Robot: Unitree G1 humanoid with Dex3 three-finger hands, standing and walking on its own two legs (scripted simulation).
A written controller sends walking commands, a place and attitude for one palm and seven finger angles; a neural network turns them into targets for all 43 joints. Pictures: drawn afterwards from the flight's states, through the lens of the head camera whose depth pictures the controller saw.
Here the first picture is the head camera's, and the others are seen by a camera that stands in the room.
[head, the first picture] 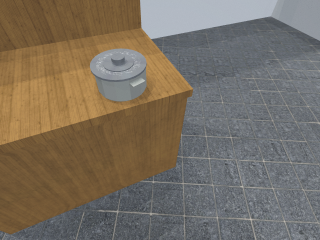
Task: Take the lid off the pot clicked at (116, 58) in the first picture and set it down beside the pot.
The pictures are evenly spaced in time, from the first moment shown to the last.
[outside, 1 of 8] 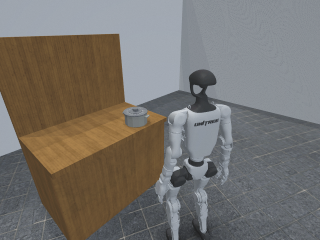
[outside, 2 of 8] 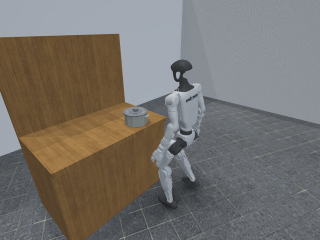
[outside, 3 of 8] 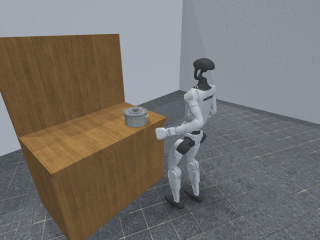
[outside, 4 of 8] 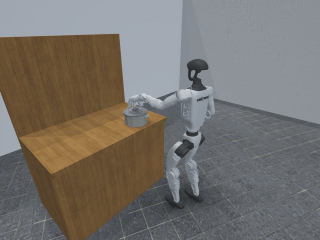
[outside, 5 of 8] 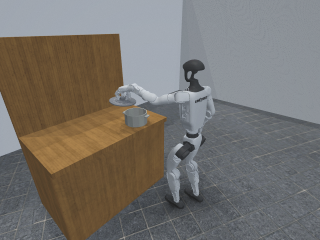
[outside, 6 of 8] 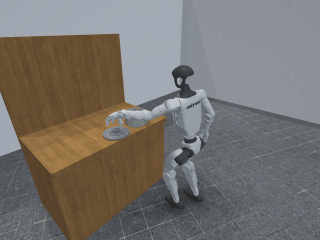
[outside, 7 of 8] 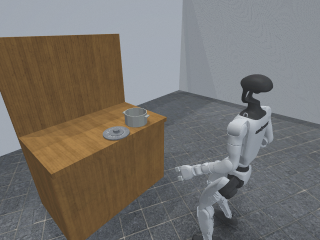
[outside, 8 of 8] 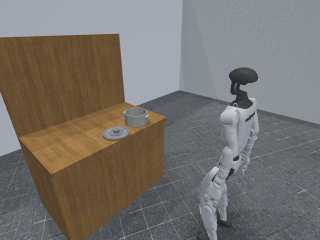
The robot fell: no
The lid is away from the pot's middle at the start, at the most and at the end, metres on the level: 0.00 0.25 0.25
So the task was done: yes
